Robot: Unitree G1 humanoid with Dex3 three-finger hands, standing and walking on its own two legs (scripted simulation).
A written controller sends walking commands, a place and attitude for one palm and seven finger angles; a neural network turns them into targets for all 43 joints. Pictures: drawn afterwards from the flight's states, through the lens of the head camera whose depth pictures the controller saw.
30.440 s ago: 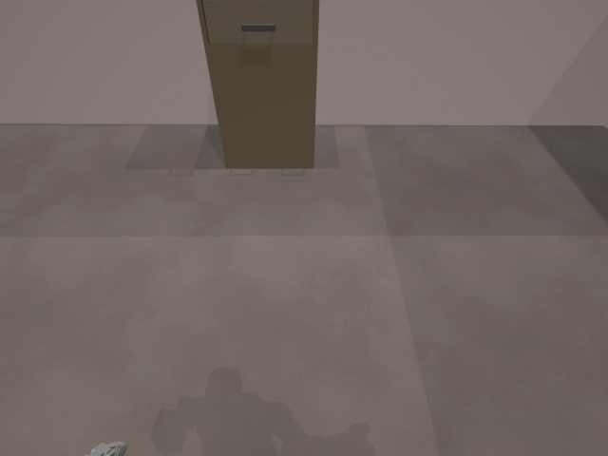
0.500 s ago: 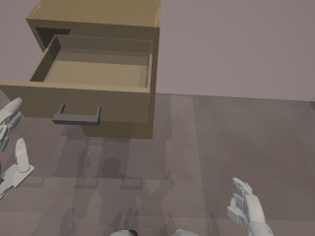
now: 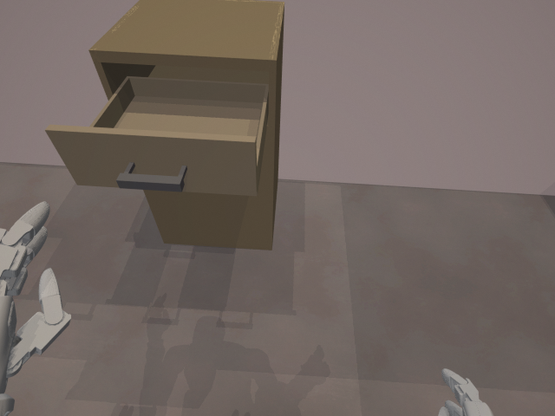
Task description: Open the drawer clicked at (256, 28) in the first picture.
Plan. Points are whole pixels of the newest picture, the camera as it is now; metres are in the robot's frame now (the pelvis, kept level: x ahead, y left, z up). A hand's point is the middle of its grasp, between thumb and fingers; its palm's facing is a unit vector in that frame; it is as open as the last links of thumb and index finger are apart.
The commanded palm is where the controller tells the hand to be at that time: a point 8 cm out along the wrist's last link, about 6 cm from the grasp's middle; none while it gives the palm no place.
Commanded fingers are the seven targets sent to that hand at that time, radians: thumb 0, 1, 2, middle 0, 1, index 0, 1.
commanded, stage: stop stepping back and stand still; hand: left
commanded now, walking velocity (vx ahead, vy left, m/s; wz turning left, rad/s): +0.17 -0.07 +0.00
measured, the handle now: (154, 175) +0.59 +0.28 -0.03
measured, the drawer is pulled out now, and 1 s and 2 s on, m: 0.30 0.30 0.30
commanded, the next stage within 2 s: let the arm hang, fingers relaxed in 0.42 s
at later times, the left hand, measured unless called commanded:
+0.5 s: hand (48, 340) +0.16 +0.21 +0.17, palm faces +0.33 -0.84 -0.44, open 7.4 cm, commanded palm none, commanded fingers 0.00 0.90 0.90 -0.20 -0.30 -0.20 -0.30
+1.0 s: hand out of the picture -0.03 +0.18 -0.16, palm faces +0.08 -0.97 -0.24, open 7.1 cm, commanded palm none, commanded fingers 0.00 0.90 0.90 -0.20 -0.30 -0.20 -0.30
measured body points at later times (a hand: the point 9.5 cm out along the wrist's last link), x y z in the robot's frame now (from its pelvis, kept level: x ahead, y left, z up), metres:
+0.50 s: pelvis -0.02 -0.01 +0.00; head -0.01 +0.00 +0.45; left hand +0.14 +0.26 +0.19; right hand +0.14 -0.25 -0.08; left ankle +0.01 +0.11 -0.74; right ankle +0.03 -0.07 -0.73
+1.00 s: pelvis -0.02 -0.01 +0.00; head +0.01 -0.01 +0.45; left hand -0.04 +0.23 -0.14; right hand +0.00 -0.26 -0.15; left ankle +0.00 +0.11 -0.73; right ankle +0.01 -0.11 -0.73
